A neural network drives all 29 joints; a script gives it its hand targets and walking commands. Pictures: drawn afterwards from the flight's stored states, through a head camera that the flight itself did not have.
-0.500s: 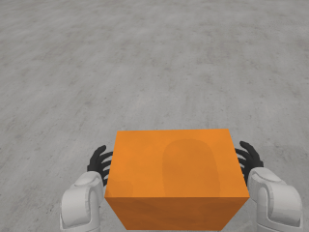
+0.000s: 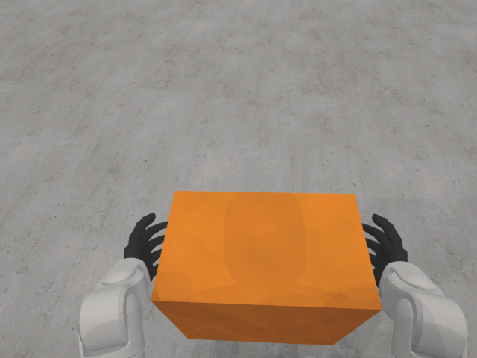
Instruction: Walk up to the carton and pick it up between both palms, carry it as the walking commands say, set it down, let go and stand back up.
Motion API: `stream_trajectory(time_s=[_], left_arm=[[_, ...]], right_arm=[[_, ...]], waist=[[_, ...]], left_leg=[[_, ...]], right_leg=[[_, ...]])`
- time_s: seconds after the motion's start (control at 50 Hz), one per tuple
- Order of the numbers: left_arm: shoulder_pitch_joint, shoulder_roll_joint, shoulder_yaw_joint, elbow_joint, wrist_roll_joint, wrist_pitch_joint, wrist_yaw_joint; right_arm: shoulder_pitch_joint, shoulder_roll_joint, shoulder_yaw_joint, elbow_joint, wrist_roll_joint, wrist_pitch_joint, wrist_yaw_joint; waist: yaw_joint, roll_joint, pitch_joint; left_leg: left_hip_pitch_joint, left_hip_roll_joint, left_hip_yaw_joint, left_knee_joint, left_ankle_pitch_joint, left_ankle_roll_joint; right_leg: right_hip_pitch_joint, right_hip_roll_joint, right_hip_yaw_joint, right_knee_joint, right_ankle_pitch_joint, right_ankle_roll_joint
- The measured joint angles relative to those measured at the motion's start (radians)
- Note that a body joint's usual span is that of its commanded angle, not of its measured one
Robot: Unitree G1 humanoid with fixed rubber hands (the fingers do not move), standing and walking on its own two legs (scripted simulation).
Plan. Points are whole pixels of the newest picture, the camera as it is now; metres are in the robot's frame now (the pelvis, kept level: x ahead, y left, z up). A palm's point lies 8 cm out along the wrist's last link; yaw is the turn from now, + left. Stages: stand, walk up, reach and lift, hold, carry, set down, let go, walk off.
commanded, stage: carry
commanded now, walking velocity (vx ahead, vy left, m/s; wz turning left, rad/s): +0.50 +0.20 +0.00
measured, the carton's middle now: (261, 275) +0.26 +0.00 -0.01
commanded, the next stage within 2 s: none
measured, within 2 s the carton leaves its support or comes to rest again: neither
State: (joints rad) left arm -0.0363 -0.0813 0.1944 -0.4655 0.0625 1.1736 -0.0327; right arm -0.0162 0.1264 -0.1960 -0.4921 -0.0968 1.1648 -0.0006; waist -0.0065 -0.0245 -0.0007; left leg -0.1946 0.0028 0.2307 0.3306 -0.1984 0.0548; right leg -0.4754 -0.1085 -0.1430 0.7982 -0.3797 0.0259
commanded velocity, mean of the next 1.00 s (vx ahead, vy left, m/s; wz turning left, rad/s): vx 0.50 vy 0.20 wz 0.00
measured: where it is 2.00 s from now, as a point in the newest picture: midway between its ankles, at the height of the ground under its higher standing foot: (185, 186)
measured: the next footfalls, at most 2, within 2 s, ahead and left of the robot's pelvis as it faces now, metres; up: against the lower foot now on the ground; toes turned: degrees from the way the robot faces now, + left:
right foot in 0.12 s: +0.21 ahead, -0.07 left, +0.00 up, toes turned -12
left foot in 0.52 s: +0.46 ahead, +0.26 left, +0.00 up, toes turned +13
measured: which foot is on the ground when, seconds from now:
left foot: down 0.00-0.16, up 0.18-0.50, down 0.52-0.88, up 0.90-1.00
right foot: up 0.00-0.10, down 0.12-0.54, up 0.56-0.86, down 0.88-1.00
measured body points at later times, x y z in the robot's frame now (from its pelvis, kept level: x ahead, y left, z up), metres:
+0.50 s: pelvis +0.30 +0.10 -0.01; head +0.33 +0.08 +0.44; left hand +0.55 +0.30 +0.07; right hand +0.58 -0.06 +0.06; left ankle +0.41 +0.25 -0.73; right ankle +0.18 -0.07 -0.74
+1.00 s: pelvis +0.60 +0.19 -0.01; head +0.61 +0.17 +0.44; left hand +0.84 +0.37 +0.06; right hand +0.87 +0.01 +0.05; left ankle +0.49 +0.28 -0.67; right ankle +0.63 +0.10 -0.74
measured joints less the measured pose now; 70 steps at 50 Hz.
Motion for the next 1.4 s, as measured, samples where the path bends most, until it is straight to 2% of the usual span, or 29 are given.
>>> stream_trajectory(time_s=[0.12, 0.14, 0.18, 0.22, 0.26, 0.3, 0.38, 0.48, 0.52, 0.54, 0.56, 0.6, 0.64, 0.76, 0.84, 0.86, 0.88, 0.9, 0.94, 0.98, 1.02, 1.12, 1.2, 1.24, 1.28, 1.3, 1.32, 1.36, 1.4], left_arm=[[0.014, -0.005, -0.008, -0.01, 0.005, -0.003, -0.003], [0.008, -0.012, -0.012, 0.01, 0.01, -0.009, -0.003], [-0.007, -0.026, -0.018, 0.058, 0.03, -0.017, 0.0], [-0.005, -0.036, -0.019, 0.072, 0.04, -0.009, 0.009], [0.007, -0.043, -0.017, 0.061, 0.044, -0.001, 0.018], [0.019, -0.045, -0.009, 0.043, 0.04, 0.0, 0.022], [0.024, -0.041, 0.002, -0.014, 0.019, -0.005, 0.023], [0.016, -0.039, 0.005, -0.07, 0.006, -0.004, 0.02], [0.016, -0.034, 0.007, -0.087, 0.006, 0.004, 0.019], [0.006, -0.017, 0.009, -0.081, 0.005, 0.005, 0.017], [-0.009, 0.007, 0.011, -0.058, 0.002, 0.006, 0.013], [-0.027, 0.034, 0.017, -0.015, -0.004, 0.013, 0.003], [-0.029, 0.027, 0.015, 0.013, -0.004, 0.019, 0.0], [0.004, -0.005, -0.002, -0.019, 0.003, 0.002, 0.0], [0.019, -0.008, -0.007, -0.033, 0.005, -0.001, -0.002], [0.018, -0.008, -0.008, -0.029, 0.007, 0.001, -0.002], [0.012, -0.011, -0.01, -0.018, 0.009, 0.001, -0.003], [0.003, -0.019, -0.013, 0.008, 0.016, -0.007, -0.002], [-0.012, -0.032, -0.016, 0.056, 0.035, -0.014, 0.001], [-0.009, -0.042, -0.017, 0.064, 0.044, -0.006, 0.011], [0.005, -0.046, -0.017, 0.051, 0.046, 0.0, 0.021], [0.026, -0.044, 0.0, -0.013, 0.024, -0.005, 0.024], [0.02, -0.043, 0.001, -0.062, 0.011, -0.007, 0.022], [0.019, -0.042, 0.002, -0.081, 0.009, -0.002, 0.021], [0.018, -0.036, 0.004, -0.098, 0.01, 0.006, 0.02], [0.006, -0.014, 0.006, -0.087, 0.009, 0.007, 0.017], [-0.008, 0.009, 0.009, -0.064, 0.005, 0.009, 0.012], [-0.025, 0.032, 0.012, -0.022, 0.0, 0.016, 0.003], [-0.026, 0.024, 0.01, 0.004, 0.001, 0.021, 0.001]], right_arm=[[0.007, -0.008, 0.005, -0.016, -0.005, 0.011, 0.006], [0.002, -0.022, 0.003, -0.007, -0.006, 0.015, 0.008], [-0.015, -0.053, 0.002, 0.035, -0.004, 0.021, 0.011], [-0.03, -0.073, 0.004, 0.066, 0.001, 0.033, 0.015], [-0.039, -0.074, 0.002, 0.085, 0.006, 0.035, 0.02], [-0.041, -0.067, 0.003, 0.088, 0.008, 0.028, 0.022], [-0.041, -0.054, 0.013, 0.044, 0.005, 0.012, 0.025], [-0.042, -0.05, 0.015, -0.018, 0.007, 0.011, 0.027], [-0.054, -0.048, 0.016, -0.027, 0.008, 0.021, 0.026], [-0.062, -0.033, 0.015, -0.013, 0.004, 0.015, 0.024], [-0.066, -0.012, 0.013, 0.008, -0.003, 0.003, 0.019], [-0.064, 0.005, 0.02, 0.035, -0.018, -0.001, 0.004], [-0.045, 0.002, 0.02, 0.041, -0.025, 0.005, -0.001], [0.009, 0.0, 0.003, -0.019, -0.003, 0.0, 0.003], [0.016, 0.0, 0.005, -0.034, -0.005, 0.004, 0.008], [0.015, -0.001, 0.006, -0.033, -0.008, 0.009, 0.009], [0.011, -0.007, 0.004, -0.031, -0.011, 0.015, 0.01], [0.003, -0.022, 0.001, -0.015, -0.012, 0.017, 0.011], [-0.017, -0.053, 0.002, 0.032, -0.011, 0.023, 0.015], [-0.033, -0.071, 0.002, 0.062, -0.005, 0.033, 0.02], [-0.038, -0.069, 0.0, 0.078, 0.001, 0.031, 0.025], [-0.035, -0.049, 0.01, 0.045, 0.0, 0.009, 0.028], [-0.031, -0.046, 0.014, -0.01, 0.0, 0.002, 0.031], [-0.035, -0.045, 0.014, -0.028, 0.002, 0.008, 0.031], [-0.048, -0.041, 0.015, -0.035, 0.003, 0.019, 0.03], [-0.056, -0.023, 0.014, -0.018, -0.002, 0.01, 0.028], [-0.061, -0.004, 0.013, 0.003, -0.01, 0.0, 0.021], [-0.058, 0.004, 0.024, 0.027, -0.023, 0.0, 0.006], [-0.038, 0.001, 0.022, 0.033, -0.028, 0.005, 0.002]], waist=[[-0.01, 0.031, -0.044], [-0.008, 0.052, -0.053], [-0.001, 0.07, -0.068], [0.006, 0.064, -0.07], [0.016, 0.057, -0.065], [0.025, 0.047, -0.054], [0.036, 0.033, -0.017], [0.031, 0.034, 0.014], [0.026, 0.045, 0.01], [0.016, 0.028, 0.009], [0.008, 0.006, 0.012], [0.013, -0.002, 0.021], [0.02, 0.001, 0.021], [0.004, 0.003, 0.009], [-0.005, 0.019, -0.019], [-0.005, 0.025, -0.028], [-0.005, 0.037, -0.037], [-0.003, 0.061, -0.046], [0.001, 0.071, -0.055], [0.008, 0.066, -0.053], [0.017, 0.059, -0.047], [0.037, 0.035, -0.012], [0.033, 0.033, 0.015], [0.03, 0.034, 0.02], [0.024, 0.043, 0.014], [0.014, 0.018, 0.014], [0.008, 0.001, 0.017], [0.014, 0.0, 0.022], [0.022, 0.005, 0.021]], left_leg=[[0.123, -0.026, -0.017, 0.074, -0.166, -0.013], [0.115, -0.01, -0.029, 0.147, -0.213, -0.016], [0.024, 0.004, -0.084, 0.388, -0.218, -0.013], [-0.096, 0.001, -0.139, 0.615, -0.188, -0.015], [-0.191, 0.018, -0.159, 0.708, -0.125, -0.027], [-0.251, 0.045, -0.165, 0.669, -0.073, -0.045], [-0.307, 0.083, -0.145, 0.436, 0.007, -0.067], [-0.266, 0.075, -0.081, 0.147, 0.117, -0.059], [-0.198, 0.066, -0.05, 0.067, 0.108, -0.038], [-0.195, 0.056, -0.036, 0.093, 0.152, -0.028], [-0.202, 0.043, -0.026, 0.141, 0.125, -0.02], [-0.177, 0.04, -0.015, 0.157, 0.054, -0.012], [-0.128, 0.038, -0.007, 0.115, 0.026, -0.012], [0.034, -0.004, -0.003, -0.015, -0.016, -0.002], [0.129, -0.026, -0.011, 0.002, -0.11, -0.01], [0.146, -0.027, -0.015, 0.033, -0.15, -0.014], [0.15, -0.021, -0.026, 0.089, -0.2, -0.018], [0.126, 0.0, -0.039, 0.184, -0.242, -0.02], [0.018, 0.0, -0.106, 0.445, -0.235, -0.019], [-0.104, -0.003, -0.148, 0.655, -0.188, -0.019], [-0.194, 0.018, -0.162, 0.717, -0.118, -0.032], [-0.293, 0.076, -0.153, 0.481, -0.011, -0.066], [-0.29, 0.083, -0.111, 0.231, 0.078, -0.071], [-0.252, 0.076, -0.081, 0.132, 0.119, -0.062], [-0.188, 0.068, -0.052, 0.06, 0.128, -0.041], [-0.191, 0.052, -0.037, 0.1, 0.143, -0.031], [-0.194, 0.042, -0.027, 0.139, 0.11, -0.024], [-0.165, 0.044, -0.016, 0.145, 0.048, -0.016], [-0.115, 0.043, -0.01, 0.1, 0.027, -0.019]], right_leg=[[0.06, 0.023, -0.083, -0.281, 0.192, -0.026], [0.078, 0.028, -0.097, -0.27, 0.23, -0.056], [0.101, 0.026, -0.117, -0.233, 0.177, -0.089], [0.145, 0.017, -0.123, -0.262, 0.137, -0.086], [0.201, 0.009, -0.12, -0.325, 0.142, -0.059], [0.262, -0.003, -0.112, -0.395, 0.149, -0.041], [0.377, -0.043, -0.102, -0.506, 0.151, 0.005], [0.49, -0.093, -0.1, -0.519, 0.079, 0.088], [0.484, -0.115, -0.077, -0.398, -0.006, 0.111], [0.447, -0.144, -0.055, -0.279, -0.04, 0.098], [0.384, -0.149, -0.001, -0.126, -0.075, 0.081], [0.235, -0.097, 0.075, 0.161, -0.133, 0.046], [0.125, -0.054, 0.069, 0.266, -0.119, 0.026], [-0.005, 0.001, -0.002, -0.023, 0.028, 0.004], [0.015, 0.02, -0.056, -0.218, 0.155, -0.008], [0.039, 0.024, -0.076, -0.262, 0.177, -0.009], [0.065, 0.029, -0.09, -0.283, 0.219, -0.033], [0.075, 0.035, -0.106, -0.258, 0.224, -0.068], [0.103, 0.03, -0.123, -0.234, 0.169, -0.096], [0.152, 0.023, -0.129, -0.276, 0.145, -0.085], [0.21, 0.016, -0.125, -0.345, 0.154, -0.061], [0.358, -0.026, -0.107, -0.5, 0.163, -0.01], [0.457, -0.067, -0.108, -0.543, 0.123, 0.051], [0.492, -0.087, -0.102, -0.518, 0.077, 0.087], [0.482, -0.112, -0.077, -0.387, -0.012, 0.109], [0.439, -0.145, -0.05, -0.261, -0.042, 0.094], [0.372, -0.147, 0.005, -0.104, -0.082, 0.076], [0.227, -0.093, 0.077, 0.172, -0.135, 0.043], [0.121, -0.054, 0.07, 0.264, -0.114, 0.028]])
